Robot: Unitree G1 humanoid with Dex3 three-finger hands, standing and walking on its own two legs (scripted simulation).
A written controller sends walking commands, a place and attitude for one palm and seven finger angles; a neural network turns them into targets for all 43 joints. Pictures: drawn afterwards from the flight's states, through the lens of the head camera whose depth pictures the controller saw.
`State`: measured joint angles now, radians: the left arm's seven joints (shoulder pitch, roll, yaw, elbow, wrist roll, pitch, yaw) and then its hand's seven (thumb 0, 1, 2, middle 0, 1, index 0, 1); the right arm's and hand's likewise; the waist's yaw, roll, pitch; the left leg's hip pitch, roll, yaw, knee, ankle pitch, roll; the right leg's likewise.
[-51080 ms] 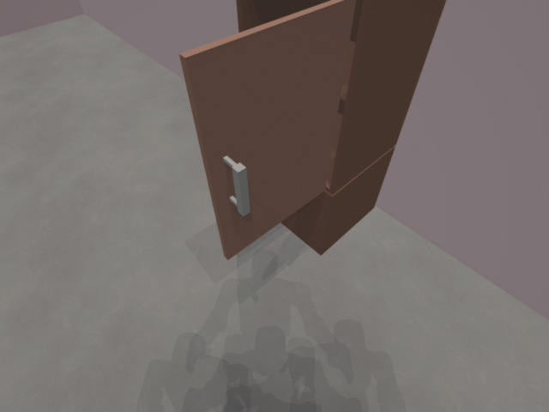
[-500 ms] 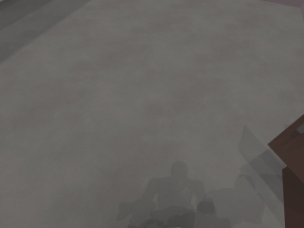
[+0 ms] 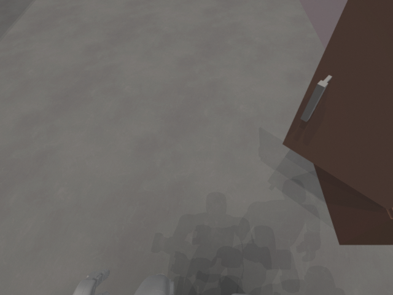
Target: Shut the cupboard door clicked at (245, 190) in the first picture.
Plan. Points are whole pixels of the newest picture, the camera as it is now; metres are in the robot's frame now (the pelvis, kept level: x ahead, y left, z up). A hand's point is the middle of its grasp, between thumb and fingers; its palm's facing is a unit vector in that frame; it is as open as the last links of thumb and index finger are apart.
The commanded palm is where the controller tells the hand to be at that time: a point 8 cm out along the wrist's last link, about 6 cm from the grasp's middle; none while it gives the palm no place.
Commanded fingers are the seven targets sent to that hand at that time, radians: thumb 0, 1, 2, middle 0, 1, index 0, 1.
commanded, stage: turn to face it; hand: left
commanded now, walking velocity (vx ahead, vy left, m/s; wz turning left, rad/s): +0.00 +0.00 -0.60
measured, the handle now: (316, 99) +0.64 -0.33 -0.04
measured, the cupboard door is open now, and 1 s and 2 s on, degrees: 47 47 47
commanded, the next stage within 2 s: take the last steps up to it in 1.12 s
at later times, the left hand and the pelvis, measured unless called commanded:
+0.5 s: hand (124, 278) +0.17 +0.19 -0.16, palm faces -0.28 -0.91 -0.29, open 7.4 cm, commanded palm none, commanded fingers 0.00 0.90 0.90 -0.20 -0.30 -0.20 -0.30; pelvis +0.00 +0.00 -0.02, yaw -19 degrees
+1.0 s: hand (155, 253) +0.22 +0.12 -0.16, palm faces -0.54 -0.81 -0.22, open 7.4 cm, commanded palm none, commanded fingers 0.00 0.90 0.90 -0.20 -0.30 -0.20 -0.30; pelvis +0.02 +0.00 +0.00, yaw -34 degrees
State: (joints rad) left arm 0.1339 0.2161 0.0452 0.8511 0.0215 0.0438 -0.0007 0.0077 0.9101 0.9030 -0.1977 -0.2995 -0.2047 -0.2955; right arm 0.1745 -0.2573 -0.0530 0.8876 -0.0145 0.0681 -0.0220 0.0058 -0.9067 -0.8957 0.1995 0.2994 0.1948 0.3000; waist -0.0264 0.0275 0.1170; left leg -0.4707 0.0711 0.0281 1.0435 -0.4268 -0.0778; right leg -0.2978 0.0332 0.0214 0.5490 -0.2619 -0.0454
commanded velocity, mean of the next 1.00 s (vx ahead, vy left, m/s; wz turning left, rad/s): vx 0.00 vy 0.00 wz -0.53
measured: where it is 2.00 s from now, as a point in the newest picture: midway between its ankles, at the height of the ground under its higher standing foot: outside the picture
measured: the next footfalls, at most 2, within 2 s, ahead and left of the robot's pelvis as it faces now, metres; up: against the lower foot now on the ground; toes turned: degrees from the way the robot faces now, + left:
left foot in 0.18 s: +0.07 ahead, +0.15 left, +0.00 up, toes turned -5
right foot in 0.48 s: +0.01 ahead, -0.12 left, +0.00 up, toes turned -22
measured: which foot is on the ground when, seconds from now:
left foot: up 0.00-0.16, down 0.18-0.48, up 0.50-0.80, down 0.82-1.00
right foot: down 0.00-0.18, up 0.20-0.46, down 0.48-0.82, up 0.84-1.00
